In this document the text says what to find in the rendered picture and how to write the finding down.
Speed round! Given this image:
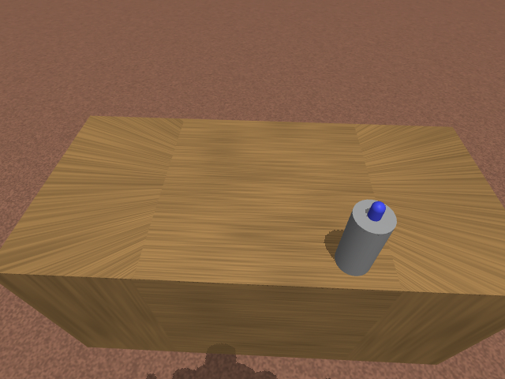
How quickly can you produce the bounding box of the bottle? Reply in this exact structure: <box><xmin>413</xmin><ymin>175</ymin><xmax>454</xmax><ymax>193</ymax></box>
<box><xmin>335</xmin><ymin>200</ymin><xmax>397</xmax><ymax>276</ymax></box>

